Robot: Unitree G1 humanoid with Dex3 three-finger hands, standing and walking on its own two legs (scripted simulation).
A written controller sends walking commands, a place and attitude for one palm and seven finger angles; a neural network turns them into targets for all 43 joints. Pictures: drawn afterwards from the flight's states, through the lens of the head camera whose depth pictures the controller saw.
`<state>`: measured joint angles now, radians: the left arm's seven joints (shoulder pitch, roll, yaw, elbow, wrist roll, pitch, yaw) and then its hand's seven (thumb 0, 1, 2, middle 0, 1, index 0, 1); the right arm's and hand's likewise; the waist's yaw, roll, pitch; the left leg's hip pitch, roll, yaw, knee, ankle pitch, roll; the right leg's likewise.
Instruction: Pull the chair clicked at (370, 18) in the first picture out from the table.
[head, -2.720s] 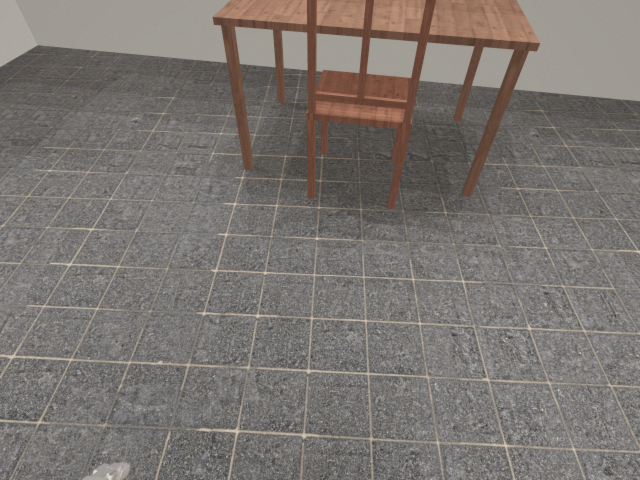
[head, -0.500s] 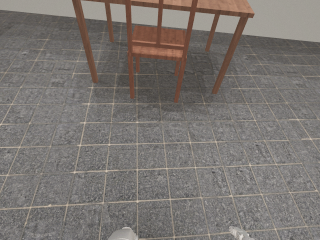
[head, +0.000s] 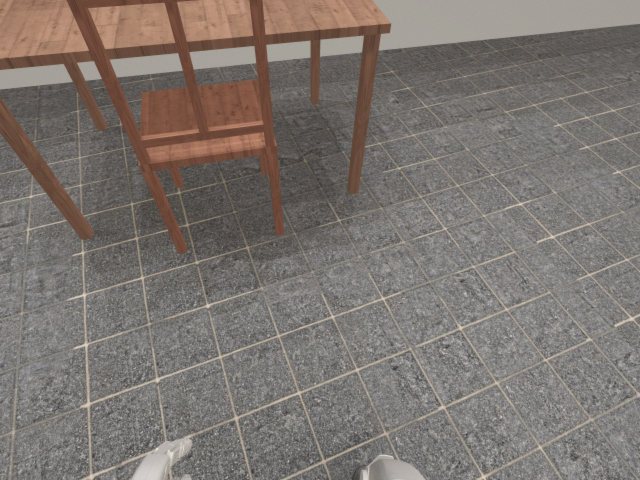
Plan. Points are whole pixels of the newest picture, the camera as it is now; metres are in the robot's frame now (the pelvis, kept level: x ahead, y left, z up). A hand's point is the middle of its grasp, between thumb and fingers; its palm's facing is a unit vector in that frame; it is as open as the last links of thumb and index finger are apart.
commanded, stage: walk to a spot facing it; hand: left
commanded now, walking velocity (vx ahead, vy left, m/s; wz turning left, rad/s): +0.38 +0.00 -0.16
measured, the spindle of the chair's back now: (189, 74) +1.04 +0.31 -0.06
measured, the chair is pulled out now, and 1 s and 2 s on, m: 0.00 0.00 0.00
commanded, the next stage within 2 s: turn to face it in 0.58 s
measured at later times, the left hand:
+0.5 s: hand (170, 431) +0.22 +0.23 -0.19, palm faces -0.03 -0.99 -0.16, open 7.3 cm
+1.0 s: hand (240, 270) +0.50 +0.14 -0.17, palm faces -0.11 -0.98 -0.18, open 7.4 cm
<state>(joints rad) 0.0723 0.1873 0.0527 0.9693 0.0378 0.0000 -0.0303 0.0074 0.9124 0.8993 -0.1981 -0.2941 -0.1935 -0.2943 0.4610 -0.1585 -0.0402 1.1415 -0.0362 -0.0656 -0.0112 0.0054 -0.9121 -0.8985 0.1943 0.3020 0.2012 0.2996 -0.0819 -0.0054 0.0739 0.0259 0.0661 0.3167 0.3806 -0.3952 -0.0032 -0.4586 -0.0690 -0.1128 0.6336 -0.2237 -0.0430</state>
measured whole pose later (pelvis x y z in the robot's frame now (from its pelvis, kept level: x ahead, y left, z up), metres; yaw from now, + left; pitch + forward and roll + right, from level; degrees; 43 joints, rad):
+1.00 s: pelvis +0.37 +0.00 -0.01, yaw -4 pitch -1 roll -1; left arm 0.10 0.12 0.03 0.99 0.03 -0.03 0.03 0.00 0.91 0.90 -0.20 -0.29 -0.20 -0.30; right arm 0.34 -0.12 -0.04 1.12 -0.01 0.03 -0.01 0.01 -0.91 -0.90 0.20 0.30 0.20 0.30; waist -0.06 0.03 0.09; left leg -0.37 0.09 0.08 1.11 -0.54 -0.03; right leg -0.33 -0.09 -0.22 0.60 -0.23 -0.03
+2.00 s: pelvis +0.40 +0.00 +0.01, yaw +15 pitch +0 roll +0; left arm 0.39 0.15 0.03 1.08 0.03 -0.03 0.00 0.01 0.91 0.90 -0.21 -0.30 -0.20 -0.30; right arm 0.23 -0.19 -0.05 1.05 -0.03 0.02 0.02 0.01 -0.91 -0.90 0.19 0.30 0.20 0.30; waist 0.05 -0.01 0.01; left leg -0.29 0.06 0.06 0.66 -0.38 0.01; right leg -0.14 -0.04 -0.16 0.38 -0.24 -0.03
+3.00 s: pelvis +0.63 +0.04 +0.00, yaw +11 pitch -2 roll +1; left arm 0.26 0.16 0.01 1.10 0.01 0.03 0.04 0.01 0.91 0.90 -0.20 -0.29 -0.20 -0.30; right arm 0.11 -0.12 -0.01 1.05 -0.01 0.00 -0.04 0.01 -0.92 -0.90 0.20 0.30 0.20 0.30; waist 0.04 -0.05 0.07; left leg -0.26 0.01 0.12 0.45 -0.16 0.04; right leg -0.21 -0.03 -0.05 0.63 -0.43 0.01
